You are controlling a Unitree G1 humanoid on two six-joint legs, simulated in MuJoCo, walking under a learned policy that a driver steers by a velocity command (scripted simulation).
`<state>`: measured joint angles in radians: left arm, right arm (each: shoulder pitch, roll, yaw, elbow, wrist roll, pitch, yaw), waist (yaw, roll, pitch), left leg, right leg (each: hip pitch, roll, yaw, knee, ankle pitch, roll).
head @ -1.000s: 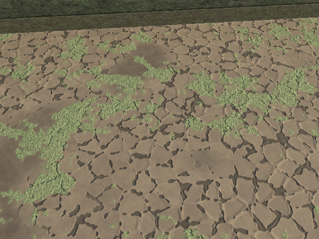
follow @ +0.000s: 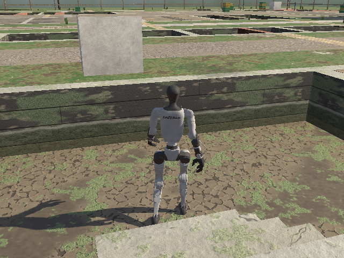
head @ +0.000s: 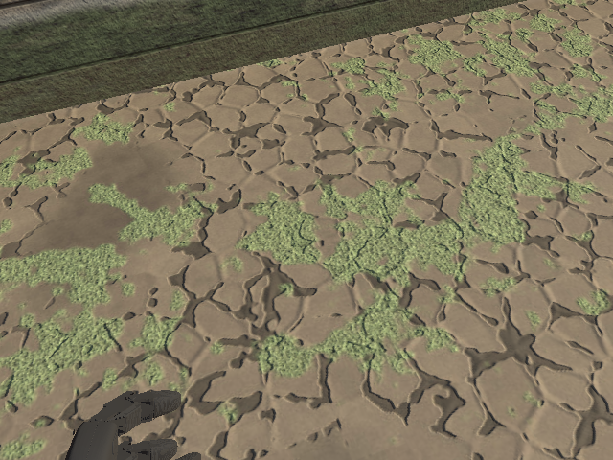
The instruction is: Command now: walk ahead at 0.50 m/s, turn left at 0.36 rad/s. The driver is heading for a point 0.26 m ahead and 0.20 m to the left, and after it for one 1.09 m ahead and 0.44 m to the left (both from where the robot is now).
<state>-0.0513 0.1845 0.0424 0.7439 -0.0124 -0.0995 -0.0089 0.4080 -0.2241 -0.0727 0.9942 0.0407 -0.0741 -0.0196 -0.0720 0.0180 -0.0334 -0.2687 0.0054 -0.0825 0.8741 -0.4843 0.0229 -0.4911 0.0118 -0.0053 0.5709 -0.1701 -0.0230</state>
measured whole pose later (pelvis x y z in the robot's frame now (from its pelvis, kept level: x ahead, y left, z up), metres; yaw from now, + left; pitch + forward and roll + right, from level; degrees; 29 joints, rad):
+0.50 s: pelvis +0.26 +0.06 -0.01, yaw +17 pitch +3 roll -1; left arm 0.32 0.24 0.09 1.00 -0.01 -0.06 0.04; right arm 0.01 -0.22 -0.08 0.72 0.02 -0.04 0.05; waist 0.04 0.02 0.03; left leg -0.56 -0.01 0.05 0.63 -0.12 0.12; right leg 0.01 -0.11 -0.25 0.59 -0.48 0.05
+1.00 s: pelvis +0.52 +0.14 +0.00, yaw +35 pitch +3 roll -1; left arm -0.01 0.23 0.06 0.71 0.01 -0.14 -0.01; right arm 0.36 -0.27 -0.10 0.76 0.03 -0.04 -0.02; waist -0.07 0.03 0.00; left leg -0.21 -0.11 -0.23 0.78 -0.49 0.06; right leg -0.46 0.05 0.02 0.51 -0.08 -0.02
